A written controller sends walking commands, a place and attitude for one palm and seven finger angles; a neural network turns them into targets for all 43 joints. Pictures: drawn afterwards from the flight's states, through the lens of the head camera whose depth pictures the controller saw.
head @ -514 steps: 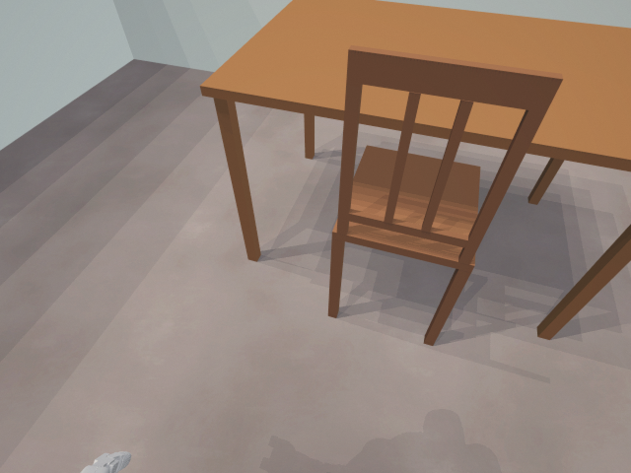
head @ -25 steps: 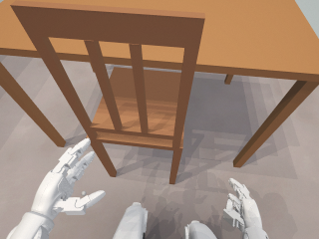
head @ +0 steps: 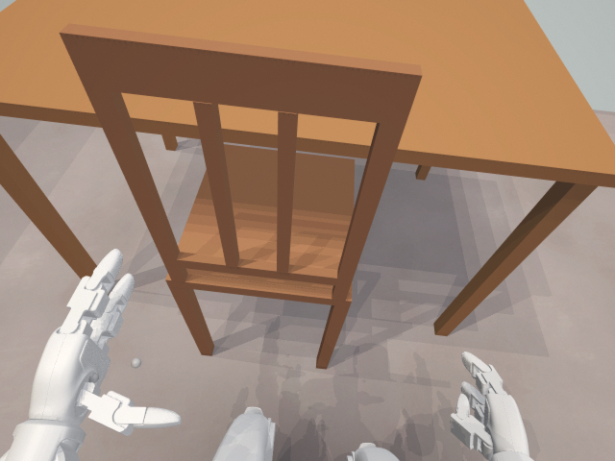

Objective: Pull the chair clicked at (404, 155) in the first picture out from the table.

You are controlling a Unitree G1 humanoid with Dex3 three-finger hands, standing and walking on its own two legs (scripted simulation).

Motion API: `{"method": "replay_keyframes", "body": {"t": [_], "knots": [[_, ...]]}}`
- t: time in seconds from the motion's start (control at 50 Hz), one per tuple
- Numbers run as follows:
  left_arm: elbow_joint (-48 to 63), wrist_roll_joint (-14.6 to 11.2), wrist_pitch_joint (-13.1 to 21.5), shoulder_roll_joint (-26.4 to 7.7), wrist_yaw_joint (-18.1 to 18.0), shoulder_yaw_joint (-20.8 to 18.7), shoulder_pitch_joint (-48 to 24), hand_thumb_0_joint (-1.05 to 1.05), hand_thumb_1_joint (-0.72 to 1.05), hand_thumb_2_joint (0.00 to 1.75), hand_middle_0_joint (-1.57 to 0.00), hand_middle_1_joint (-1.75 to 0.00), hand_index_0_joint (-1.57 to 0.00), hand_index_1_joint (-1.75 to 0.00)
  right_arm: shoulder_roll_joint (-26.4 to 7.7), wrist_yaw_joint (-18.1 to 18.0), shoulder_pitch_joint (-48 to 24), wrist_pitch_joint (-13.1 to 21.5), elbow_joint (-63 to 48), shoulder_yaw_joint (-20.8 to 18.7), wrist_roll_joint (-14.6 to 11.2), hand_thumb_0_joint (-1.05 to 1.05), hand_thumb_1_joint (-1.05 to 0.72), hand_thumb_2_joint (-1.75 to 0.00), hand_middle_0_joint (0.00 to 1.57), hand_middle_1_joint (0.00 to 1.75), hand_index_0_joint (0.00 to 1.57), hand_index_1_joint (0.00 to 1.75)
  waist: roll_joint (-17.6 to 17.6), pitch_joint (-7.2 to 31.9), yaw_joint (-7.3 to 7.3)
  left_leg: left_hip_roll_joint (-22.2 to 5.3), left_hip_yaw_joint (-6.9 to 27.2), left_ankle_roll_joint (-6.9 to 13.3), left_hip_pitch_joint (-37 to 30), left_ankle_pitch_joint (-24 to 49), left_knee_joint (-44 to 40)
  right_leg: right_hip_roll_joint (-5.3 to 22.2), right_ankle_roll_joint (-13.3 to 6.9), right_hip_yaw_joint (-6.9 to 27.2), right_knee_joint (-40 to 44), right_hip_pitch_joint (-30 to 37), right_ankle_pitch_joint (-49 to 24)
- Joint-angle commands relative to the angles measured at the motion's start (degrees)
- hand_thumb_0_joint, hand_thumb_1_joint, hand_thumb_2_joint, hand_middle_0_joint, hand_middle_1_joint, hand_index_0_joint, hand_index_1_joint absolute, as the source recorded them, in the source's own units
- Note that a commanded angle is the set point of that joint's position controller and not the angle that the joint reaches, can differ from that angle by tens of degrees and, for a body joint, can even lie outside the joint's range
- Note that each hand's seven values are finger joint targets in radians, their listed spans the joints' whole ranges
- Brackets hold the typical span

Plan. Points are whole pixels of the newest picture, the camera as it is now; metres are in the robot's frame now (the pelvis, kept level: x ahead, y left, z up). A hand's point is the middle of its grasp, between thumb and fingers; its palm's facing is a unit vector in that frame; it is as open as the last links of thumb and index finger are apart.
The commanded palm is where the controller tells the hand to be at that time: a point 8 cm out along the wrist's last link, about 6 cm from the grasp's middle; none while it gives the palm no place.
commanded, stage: raise the hand toward the chair's back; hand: left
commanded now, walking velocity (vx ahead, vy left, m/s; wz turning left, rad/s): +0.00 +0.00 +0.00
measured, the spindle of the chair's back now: (222, 200) +0.46 +0.16 +0.04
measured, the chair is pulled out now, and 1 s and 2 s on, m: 0.00 0.00 0.00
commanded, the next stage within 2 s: aim the fingers beside a spindle in 0.88 s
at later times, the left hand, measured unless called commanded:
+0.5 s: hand (142, 344) +0.24 +0.21 +0.05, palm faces -0.07 -1.00 -0.04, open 16.9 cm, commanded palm +0.22 +0.26 +0.06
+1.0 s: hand (154, 330) +0.25 +0.19 +0.06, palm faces -0.01 -1.00 -0.07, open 16.9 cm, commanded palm +0.23 +0.24 +0.06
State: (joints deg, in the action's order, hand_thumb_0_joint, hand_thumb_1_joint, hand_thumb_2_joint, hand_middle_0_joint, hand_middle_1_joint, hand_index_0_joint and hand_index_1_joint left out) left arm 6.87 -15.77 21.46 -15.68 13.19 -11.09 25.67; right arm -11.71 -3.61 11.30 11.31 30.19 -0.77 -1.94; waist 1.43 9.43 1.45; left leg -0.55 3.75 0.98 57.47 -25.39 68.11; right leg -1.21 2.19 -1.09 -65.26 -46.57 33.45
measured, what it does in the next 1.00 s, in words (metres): stands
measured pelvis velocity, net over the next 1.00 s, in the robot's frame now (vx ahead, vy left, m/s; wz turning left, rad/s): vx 0.01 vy -0.02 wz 0.01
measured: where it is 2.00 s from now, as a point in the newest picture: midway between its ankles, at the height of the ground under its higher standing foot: outside the picture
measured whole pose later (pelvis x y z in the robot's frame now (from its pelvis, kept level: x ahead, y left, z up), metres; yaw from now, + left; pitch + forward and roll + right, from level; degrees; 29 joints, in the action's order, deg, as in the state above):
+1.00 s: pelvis +0.01 -0.02 +0.01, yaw +0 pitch +15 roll -3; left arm -3.7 -17.2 21.5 -16.2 17.7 -13.4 17.5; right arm -13.3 -3.4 12.8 9.9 31.1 0.7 -1.8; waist 2.6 9.0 1.6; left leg -0.9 4.2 -0.4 54.5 -25.3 65.1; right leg -1.5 0.9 -1.6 -63.0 -44.1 33.7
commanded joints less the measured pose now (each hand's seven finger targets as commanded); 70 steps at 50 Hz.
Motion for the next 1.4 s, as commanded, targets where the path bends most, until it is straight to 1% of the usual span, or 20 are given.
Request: {"method": "replay_keyframes", "body": {"t": [0.0, 0.04, 0.08, 0.14, 0.2, 0.24, 0.32, 0.4, 0.44, 0.5, 0.58, 0.64, 0.74, 0.8, 0.88, 1.02, 1.08, 1.2, 1.32, 1.38], "knots": [[2.65, 1.38, 0.52, -3.70, 0.83, 0.23, -2.15, 0.00, -0.50, 0.30, -0.06, -0.08, -0.06, -0.08, -9.12, 0.18, -1.47, 1.16, -8.28, -2.34, -0.16, 0.00, -0.90, -0.90, 0.20, 0.30, 0.20, 0.30, 3.45, 4.51, 1.33, -1.21, 2.44, 0.02, -17.67, -0.50, -14.31, -1.03, -3.07, -4.69, 9.70, -6.55, -5.19], [2.52, 1.13, -0.91, -4.55, 2.95, 0.94, -4.65, 0.00, -0.50, 0.30, -0.06, -0.08, -0.06, -0.08, -9.89, -0.07, -0.93, 0.91, -9.64, -2.09, -0.56, 0.00, -0.90, -0.90, 0.20, 0.30, 0.20, 0.30, 2.28, 4.67, 1.55, -0.96, 2.14, 0.26, -17.45, -2.06, -14.68, -0.96, -2.98, -4.24, 10.92, -5.69, -4.68], [5.51, 0.56, -0.95, -7.35, 4.25, -1.14, -7.51, 0.00, -0.50, 0.30, -0.06, -0.08, -0.06, -0.08, -10.35, -0.42, -0.71, 1.20, -10.39, -1.89, -0.49, 0.00, -0.90, -0.90, 0.20, 0.30, 0.20, 0.30, 3.25, 7.87, 0.94, -0.86, 2.20, 0.28, -19.26, -1.36, -14.92, -0.92, -3.13, -3.95, 11.07, -4.07, -5.01], [11.22, -0.76, 1.04, -10.43, 3.53, -5.16, -10.15, 0.00, -0.50, 0.30, -0.06, -0.08, -0.06, -0.08, -9.66, -0.75, -0.62, 1.74, -10.56, -1.55, -0.11, 0.00, -0.90, -0.90, 0.20, 0.30, 0.20, 0.30, 6.09, 12.35, -0.26, -0.87, 2.34, 0.16, -23.68, 3.69, -14.74, -0.88, -3.47, -3.80, 10.73, -2.61, -7.28], [11.45, -1.34, 3.44, -11.80, 1.49, -8.05, -10.67, 0.00, -0.50, 0.30, -0.06, -0.08, -0.06, -0.08, -9.13, -0.70, -0.89, 2.01, -9.02, -1.32, 0.36, 0.00, -0.90, -0.90, 0.20, 0.30, 0.20, 0.30, 6.90, 12.12, -0.82, -1.08, 2.73, -0.16, -24.31, 4.80, -14.67, -1.04, -3.58, -3.98, 10.34, -2.97, -7.57], [8.96, -1.13, 4.05, -9.77, 1.07, -6.79, -10.60, 0.00, -0.50, 0.30, -0.06, -0.08, -0.06, -0.08, -9.14, -0.41, -0.75, 1.92, -8.57, -1.22, 0.40, 0.00, -0.90, -0.90, 0.20, 0.30, 0.20, 0.30, 6.79, 10.80, -0.22, -1.22, 2.94, -0.43, -23.77, 4.54, -14.74, -0.88, -3.51, -4.35, 9.84, -3.84, -7.49], [-0.40, -0.38, 0.26, -7.19, 3.67, -3.53, -9.80, 0.00, -0.50, 0.30, -0.06, -0.08, -0.06, -0.08, -10.22, -0.19, -0.36, 0.95, -8.36, -1.26, -0.23, 0.00, -0.90, -0.90, 0.20, 0.30, 0.20, 0.30, 4.40, 6.76, 0.91, -0.85, 2.22, -0.11, -19.74, -0.45, -15.51, -0.90, -3.11, -4.22, 11.44, -4.07, -5.53], [-0.09, -1.50, -2.79, -9.45, 6.13, -4.94, -10.44, 0.00, -0.50, 0.30, -0.06, -0.08, -0.06, -0.08, -11.00, -0.77, -0.20, 1.23, -9.23, -1.61, -0.77, 0.00, -0.90, -0.90, 0.20, 0.30, 0.20, 0.30, 2.23, 9.68, 0.28, -0.48, 1.10, 0.46, -20.71, 2.30, -15.70, -0.91, -3.05, -3.59, 13.47, -0.19, -7.12], [4.00, -2.31, -1.97, -10.17, 5.89, -5.92, -11.10, 0.00, -0.50, 0.30, -0.06, -0.08, -0.06, -0.08, -10.73, -0.90, -0.04, 1.67, -9.60, -1.77, -0.73, 0.00, -0.90, -0.90, 0.20, 0.30, 0.20, 0.30, 2.42, 12.19, -0.08, -0.40, 0.65, 0.57, -22.10, 4.98, -15.23, -0.85, -2.99, -3.44, 13.59, 0.86, -8.20], [6.67, -2.27, 1.14, -12.42, 3.23, -8.88, -11.48, 0.00, -0.50, 0.30, -0.06, -0.08, -0.06, -0.08, -10.01, -0.86, -0.31, 2.33, -8.44, -1.84, -0.21, 0.00, -0.90, -0.90, 0.20, 0.30, 0.20, 0.30, 3.87, 11.55, -0.81, -0.69, 0.89, 0.29, -22.80, 7.36, -14.91, -0.98, -3.28, -3.59, 12.68, 0.44, -9.14], [3.75, -1.77, 4.34, -9.82, 1.41, -7.63, -11.45, 0.00, -0.50, 0.30, -0.06, -0.08, -0.06, -0.08, -9.68, -0.15, 0.15, 2.41, -6.91, -1.94, 0.28, 0.00, -0.90, -0.90, 0.20, 0.30, 0.20, 0.30, 4.58, 9.90, 0.14, -0.82, 0.84, 0.01, -21.68, 7.27, -13.90, -0.67, -3.19, -3.84, 11.55, -1.77, -8.92], [-0.01, -0.85, 3.34, -8.33, 2.64, -5.39, -10.30, 0.00, -0.50, 0.30, -0.06, -0.08, -0.06, -0.08, -10.13, 0.24, 0.23, 1.88, -6.96, -2.15, 0.05, 0.00, -0.90, -0.90, 0.20, 0.30, 0.20, 0.30, 4.58, 8.81, 0.58, -0.72, 0.21, 0.13, -20.62, 7.07, -13.44, -0.65, -3.15, -3.54, 11.70, -2.03, -9.35], [1.83, -1.63, 0.66, -9.54, 5.36, -5.06, -10.46, 0.00, -0.50, 0.30, -0.06, -0.08, -0.06, -0.08, -10.52, -0.19, 0.28, 1.54, -8.33, -2.34, -0.57, 0.00, -0.90, -0.90, 0.20, 0.30, 0.20, 0.30, 3.19, 11.38, 0.60, -0.47, -0.69, 0.71, -21.77, 8.81, -13.47, -0.61, -2.88, -2.63, 13.53, 1.24, -11.65], [4.27, -2.32, 1.86, -11.50, 4.32, -8.11, -11.57, 0.00, -0.50, 0.30, -0.06, -0.08, -0.06, -0.08, -10.03, -0.62, 0.23, 1.81, -7.77, -2.38, -0.15, 0.00, -0.90, -0.90, 0.20, 0.30, 0.20, 0.30, 1.60, 13.09, 0.23, -0.52, -0.81, 0.88, -21.98, 11.61, -12.43, -0.79, -2.77, -2.58, 13.00, 2.32, -14.19], [2.28, -2.54, 4.13, -9.34, 3.29, -7.38, -12.72, 0.00, -0.50, 0.30, -0.06, -0.08, -0.06, -0.08, -9.44, -0.46, 0.10, 1.86, -6.93, -2.17, 0.09, 0.00, -0.90, -0.90, 0.20, 0.30, 0.20, 0.30, 1.95, 10.19, 0.83, -0.52, -0.73, 0.59, -20.76, 10.54, -11.85, -0.69, -2.76, -2.79, 12.47, 0.19, -13.07], [-2.06, -1.87, 1.66, -7.36, 6.61, -3.44, -13.07, 0.00, -0.50, 0.30, -0.06, -0.08, -0.06, -0.08, -10.22, -0.37, 0.24, 1.34, -7.52, -2.07, -0.24, 0.00, -0.90, -0.90, 0.20, 0.30, 0.20, 0.30, 1.84, 10.65, 1.48, -0.13, -1.71, 1.05, -19.37, 9.68, -10.97, -0.34, -2.57, -1.67, 13.03, 0.79, -13.89], [-0.55, -2.06, 2.05, -9.63, 6.49, -5.60, -15.13, 0.00, -0.50, 0.30, -0.06, -0.08, -0.06, -0.08, -10.24, -0.61, 0.17, 1.44, -7.63, -2.14, -0.10, 0.00, -0.90, -0.90, 0.20, 0.30, 0.20, 0.30, 1.92, 11.84, 0.91, -0.22, -1.50, 0.98, -19.60, 10.39, -10.72, -0.33, -2.64, -1.59, 12.56, 0.89, -14.28], [-0.47, -1.83, 4.67, -9.76, 3.67, -7.16, -14.45, 0.00, -0.50, 0.30, -0.06, -0.08, -0.06, -0.08, -9.59, -0.25, -0.16, 1.44, -6.75, -2.27, 0.43, 0.00, -0.90, -0.90, 0.20, 0.30, 0.20, 0.30, 2.19, 12.48, 0.25, -0.42, -1.40, 0.86, -19.03, 11.91, -9.77, -0.56, -2.82, -1.93, 10.86, 0.00, -15.04], [-4.82, -1.10, 3.35, -7.47, 4.65, -4.60, -14.37, 0.00, -0.50, 0.30, -0.06, -0.08, -0.06, -0.08, -10.13, 0.19, -0.09, 0.38, -7.01, -2.43, 0.18, 0.00, -0.90, -0.90, 0.20, 0.30, 0.20, 0.30, 0.88, 11.74, 1.07, -0.36, -1.82, 0.85, -16.84, 9.90, -9.19, -0.46, -2.63, -1.77, 10.47, -1.53, -13.83], [-1.82, -1.53, 3.58, -7.48, 5.04, -3.65, -16.97, 0.00, -0.50, 0.30, -0.06, -0.08, -0.06, -0.08, -10.40, 0.05, 0.10, 0.64, -7.37, -2.44, 0.13, 0.00, -0.90, -0.90, 0.20, 0.30, 0.20, 0.30, 2.93, 13.82, 1.08, -0.52, -1.35, 0.81, -18.26, 9.81, -9.25, -0.33, -2.78, -1.92, 10.16, -2.05, -12.99]]}}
